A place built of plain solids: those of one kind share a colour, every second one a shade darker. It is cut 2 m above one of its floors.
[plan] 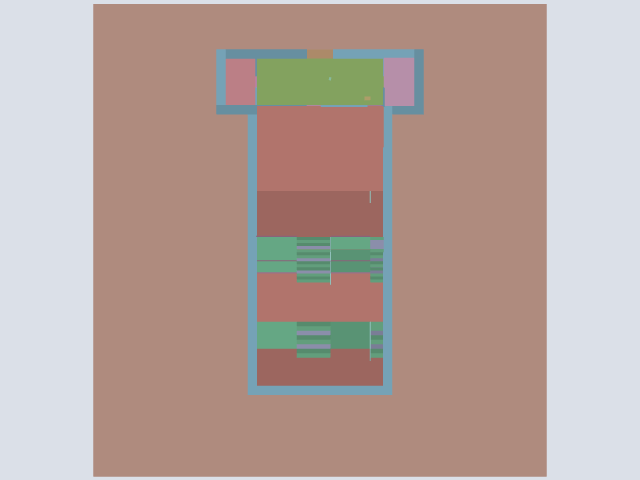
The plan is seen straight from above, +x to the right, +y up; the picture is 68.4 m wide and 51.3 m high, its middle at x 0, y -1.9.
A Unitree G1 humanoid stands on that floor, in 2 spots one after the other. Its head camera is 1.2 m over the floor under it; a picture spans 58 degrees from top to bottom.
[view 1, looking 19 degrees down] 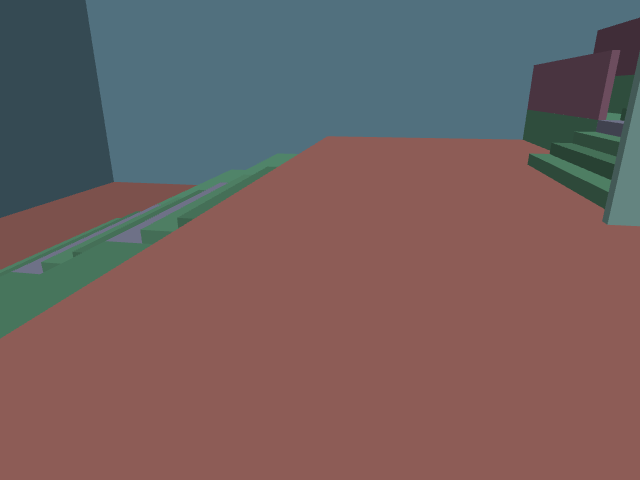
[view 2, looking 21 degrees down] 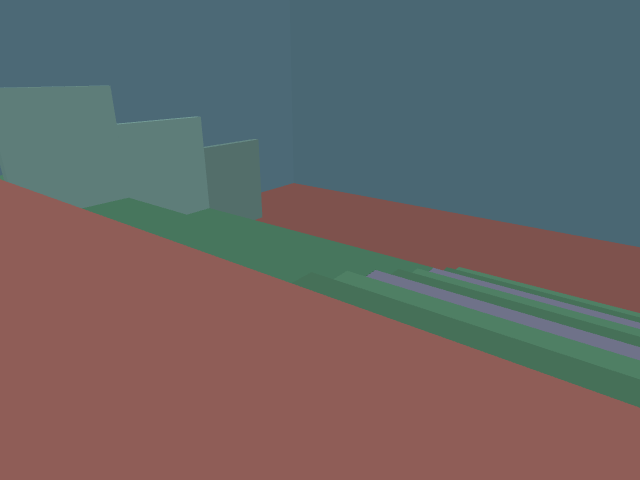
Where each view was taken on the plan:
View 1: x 5.53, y -8.68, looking -170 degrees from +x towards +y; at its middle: floor_gang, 3.69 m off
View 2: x -0.68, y -8.82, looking -53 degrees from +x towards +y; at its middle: step_tier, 6.19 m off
